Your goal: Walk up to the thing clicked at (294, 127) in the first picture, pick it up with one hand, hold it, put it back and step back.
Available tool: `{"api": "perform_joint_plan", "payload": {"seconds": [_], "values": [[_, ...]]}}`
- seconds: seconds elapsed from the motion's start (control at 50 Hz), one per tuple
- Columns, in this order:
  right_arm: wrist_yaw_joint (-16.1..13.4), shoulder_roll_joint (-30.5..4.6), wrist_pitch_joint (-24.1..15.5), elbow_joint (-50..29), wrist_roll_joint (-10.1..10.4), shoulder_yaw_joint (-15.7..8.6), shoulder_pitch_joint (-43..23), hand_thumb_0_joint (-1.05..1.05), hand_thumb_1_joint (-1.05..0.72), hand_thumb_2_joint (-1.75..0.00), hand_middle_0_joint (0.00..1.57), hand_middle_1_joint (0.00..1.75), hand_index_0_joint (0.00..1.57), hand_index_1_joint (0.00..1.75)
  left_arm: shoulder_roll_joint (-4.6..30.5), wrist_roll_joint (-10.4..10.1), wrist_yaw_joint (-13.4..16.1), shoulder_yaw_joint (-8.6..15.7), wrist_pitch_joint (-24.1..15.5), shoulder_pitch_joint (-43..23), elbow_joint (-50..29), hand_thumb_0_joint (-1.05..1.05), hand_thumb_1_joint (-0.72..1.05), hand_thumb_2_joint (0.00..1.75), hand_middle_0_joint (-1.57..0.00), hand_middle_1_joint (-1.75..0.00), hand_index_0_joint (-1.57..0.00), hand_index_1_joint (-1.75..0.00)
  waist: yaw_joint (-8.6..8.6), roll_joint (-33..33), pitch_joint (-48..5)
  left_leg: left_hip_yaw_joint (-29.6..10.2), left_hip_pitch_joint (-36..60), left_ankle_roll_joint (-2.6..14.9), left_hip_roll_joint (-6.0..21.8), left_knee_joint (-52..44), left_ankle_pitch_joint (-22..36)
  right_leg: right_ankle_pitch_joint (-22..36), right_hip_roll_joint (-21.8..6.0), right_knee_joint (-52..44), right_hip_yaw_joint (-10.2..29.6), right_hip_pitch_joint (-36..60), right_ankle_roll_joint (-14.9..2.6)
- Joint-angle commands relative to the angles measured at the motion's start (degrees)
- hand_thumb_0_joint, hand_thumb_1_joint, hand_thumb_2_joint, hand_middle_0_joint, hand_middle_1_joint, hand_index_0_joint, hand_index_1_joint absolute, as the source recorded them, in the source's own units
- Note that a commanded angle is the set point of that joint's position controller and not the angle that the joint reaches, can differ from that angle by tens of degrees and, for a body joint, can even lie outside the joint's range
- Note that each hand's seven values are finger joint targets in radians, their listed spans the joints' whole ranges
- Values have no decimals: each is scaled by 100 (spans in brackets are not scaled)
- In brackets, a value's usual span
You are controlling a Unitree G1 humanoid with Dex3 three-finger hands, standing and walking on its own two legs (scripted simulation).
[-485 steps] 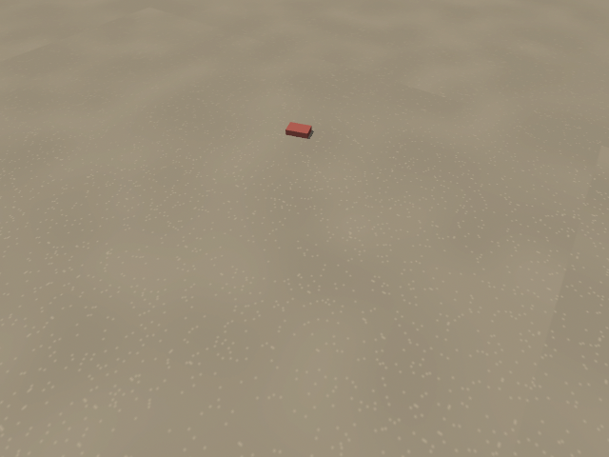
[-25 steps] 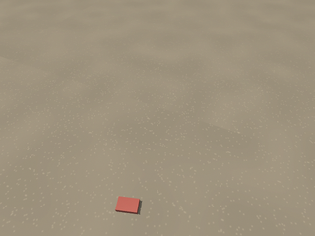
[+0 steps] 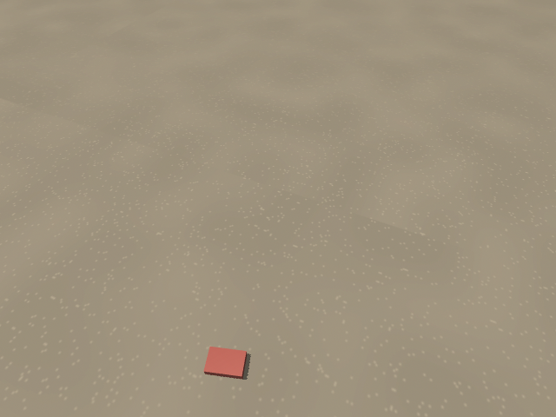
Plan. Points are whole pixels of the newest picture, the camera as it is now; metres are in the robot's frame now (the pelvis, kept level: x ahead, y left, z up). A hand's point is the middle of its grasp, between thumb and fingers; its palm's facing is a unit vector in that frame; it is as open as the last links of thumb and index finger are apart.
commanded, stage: rise first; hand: left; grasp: from above
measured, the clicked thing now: (226, 362) +0.41 +0.22 -0.77
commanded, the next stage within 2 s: none
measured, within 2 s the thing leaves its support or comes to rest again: neither
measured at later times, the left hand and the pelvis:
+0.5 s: hand out of the picture +0.12 +0.26 -0.21, palm faces -0.09 -0.91 -0.40, open 13.0 cm; pelvis -0.02 +0.00 -0.05, yaw +0 degrees
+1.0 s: hand out of the picture +0.14 +0.28 -0.33, palm faces -0.37 -0.73 -0.57, open 14.1 cm; pelvis -0.05 -0.01 -0.18, yaw +0 degrees
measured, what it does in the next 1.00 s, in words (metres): lowers itself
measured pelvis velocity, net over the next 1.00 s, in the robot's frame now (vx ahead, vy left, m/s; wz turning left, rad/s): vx -0.05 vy -0.01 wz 0.00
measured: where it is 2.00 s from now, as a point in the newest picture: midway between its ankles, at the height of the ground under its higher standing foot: outside the picture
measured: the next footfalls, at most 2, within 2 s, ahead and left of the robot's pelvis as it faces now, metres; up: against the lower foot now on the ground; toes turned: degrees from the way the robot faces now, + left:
none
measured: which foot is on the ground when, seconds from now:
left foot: down 0.00-1.00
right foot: down 0.00-1.00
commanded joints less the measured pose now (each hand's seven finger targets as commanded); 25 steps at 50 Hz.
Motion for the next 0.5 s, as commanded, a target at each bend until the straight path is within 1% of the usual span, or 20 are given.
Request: {"api": "perform_joint_plan", "payload": {"seconds": [0.0, 0.02, 0.04, 0.06, 0.08, 0.1, 0.12, 0.14, 0.16, 0.18, 0.2, 0.22, 0.24, 0.26, 0.28, 0.32, 0.34, 0.4, 0.44, 0.48], "values": [[-100, -1221, -133, -347, 31, -241, -241, 0, -88, -90, 20, 30, 20, 30, 1179, 10, 58, 209, -112, -151, -312, 0, 82, 95, -19, -32, -18, -34, -6, 68, -314, -660, 194, 126, 716, -228, 1093, 949, -607, -252, 439, -224, -227], [-217, -319, -398, -1970, 415, -1, 48, 0, -91, -90, 20, 30, 20, 30, 353, -274, 149, 282, -650, -2161, -2323, 0, 74, 92, -23, -40, -19, -42, -707, 43, 151, -59, -565, 103, -70, 162, 244, 643, 272, 218, 50, -1544, -206], [-277, -510, -376, -1714, 426, -68, 258, 0, -88, -89, 20, 30, 20, 30, 599, -283, 192, 366, -621, -3091, -2085, 0, 66, 91, -24, -48, -19, -50, -568, -42, -84, -88, -461, 100, -84, 242, 35, 422, 250, 289, -9, -1309, -219], [-299, -596, -311, -1582, 417, -88, 468, 0, -88, -90, 20, 30, 20, 30, 830, -195, 210, 562, -357, -1906, -791, 0, 58, 91, -21, -56, -18, -58, -480, -162, 10, -85, -687, 119, -129, 349, -134, 187, 262, 318, -61, -1367, -258], [-287, -608, -242, -1756, 412, -168, 540, 0, -88, -89, 20, 30, 20, 30, 890, -141, 137, 685, -250, -1464, -434, 0, 50, 91, -23, -63, -19, -66, -272, -226, 1, -59, -934, 118, -114, 561, -17, 159, 273, 505, -95, -1455, -267], [-321, -630, -235, -1859, 362, -244, 632, 0, -87, -89, 20, 30, 20, 30, 1142, 7, 85, 752, -231, -1734, -529, 0, 42, 90, -21, -71, -19, -73, -273, -283, -410, -76, -924, 132, -125, 748, 189, 325, 274, 671, -75, -1510, -269], [-364, -635, -256, -1931, 336, -335, 751, 0, -89, -90, 20, 30, 20, 30, 1537, 102, 38, 1013, -287, -1942, -791, 0, 34, 92, -20, -79, -19, -80, -175, -70, -934, -92, -838, 114, -128, 922, 382, 566, 246, 878, -31, -1396, -264], [-338, -617, -292, -2082, 265, -418, 805, 0, -88, -90, 20, 30, 20, 30, 1567, 240, -52, 1154, -255, -1552, -686, 0, 26, 89, -18, -86, -19, -85, -153, 124, -1311, -97, -896, 90, -168, 1162, 683, 853, 226, 1126, -15, -1388, -276], [-293, -588, -286, -2081, 193, -489, 999, 0, -89, -90, 20, 30, 20, 30, 1318, 426, -154, 1123, -168, -928, -269, 0, 19, 88, -18, -91, -20, -89, -124, 15, -1450, -134, -1105, 87, -175, 1412, 839, 1000, 224, 1353, -17, -1500, -278], [-253, -580, -289, -2183, 162, -529, 1049, 0, -88, -90, 20, 30, 20, 30, 1218, 528, -219, 1168, -107, -498, -239, 0, 11, 88, -17, -95, -19, -93, 40, 65, -1568, -144, -1206, 61, -197, 1558, 1031, 1103, 232, 1521, -35, -1513, -289], [-243, -549, -296, -2362, 175, -549, 983, 0, -89, -90, 20, 30, 20, 30, 1309, 641, -251, 1234, -64, -395, -519, 0, 3, 91, -17, -95, -18, -94, 154, 262, -1814, -130, -1157, 33, -219, 1604, 1137, 1145, 235, 1577, -26, -1392, -304], [-241, -526, -311, -2544, 180, -578, 937, 0, -88, -90, 20, 30, 20, 30, 1321, 700, -234, 1270, -27, -531, -900, 0, -5, 91, -17, -97, -18, -96, 178, 425, -1986, -132, -1113, 2, -209, 1615, 1153, 1093, 255, 1629, -26, -1428, -316], [-225, -463, -313, -2655, 196, -555, 837, 0, -88, -90, 20, 30, 20, 30, 1236, 768, -211, 1217, 66, -574, -992, 0, -13, 92, -17, -98, -17, -98, 188, 515, -1855, -149, -1228, -26, -208, 1636, 1086, 950, 272, 1641, -47, -1551, -327], [-209, -420, -297, -2779, 207, -534, 775, 0, -86, -89, 20, 30, 20, 30, 1052, 842, -189, 1134, 188, -355, -904, 0, -21, 92, -16, -99, -16, -99, 164, 481, -1642, -156, -1433, -26, -204, 1668, 941, 819, 273, 1654, -58, -1725, -339], [-193, -433, -310, -2884, 209, -532, 727, 0, -86, -89, 20, 30, 20, 30, 913, 879, -182, 991, 273, -716, -1070, 0, -29, 93, -16, -98, -16, -99, 1, 275, -1504, -183, -1597, 2, -169, 1773, 763, 650, 298, 1723, -77, -1918, -323], [-161, -446, -358, -3071, 214, -553, 617, 0, -88, -90, 20, 30, 20, 30, 1087, 973, -126, 1096, 382, -847, -1273, 0, -43, 96, -15, -100, -13, -102, 6, 305, -1315, -229, -1983, -6, -111, 2001, 382, 199, 329, 1980, -102, -2365, -330], [-144, -436, -386, -3143, 214, -565, 650, 0, -85, -89, 20, 30, 20, 30, 1124, 988, -99, 1148, 399, -819, -1428, 0, -50, 98, -13, -102, -11, -105, -10, 303, -1389, -254, -2068, 1, -85, 2125, 278, 63, 340, 2117, -121, -2513, -335], [-113, -376, -512, -3306, 190, -576, 782, 0, -86, -89, 20, 30, 20, 30, 870, 1047, -55, 1139, 374, -583, -1709, 0, -57, 102, -9, -106, -7, -108, -72, 142, -1525, -289, -2413, 27, -49, 2550, 78, -123, 354, 2581, -132, -2956, -329], [-129, -348, -609, -3397, 162, -606, 747, 0, -87, -89, 20, 30, 20, 30, 1046, 1108, -21, 1253, 281, -699, -2153, 0, -57, 102, -9, -106, -6, -109, -58, 286, -1693, -299, -2694, 23, -44, 2914, -69, -262, 330, 2916, -91, -3345, -318], [-141, -304, -691, -3457, 141, -614, 771, 0, -86, -89, 20, 30, 20, 30, 1025, 1160, -10, 1315, 212, -398, -2485, 0, -57, 102, -9, -106, -7, -109, -54, 272, -1959, -311, -2807, 50, -37, 3165, -9, -181, 308, 3190, -68, -3461, -314]]}}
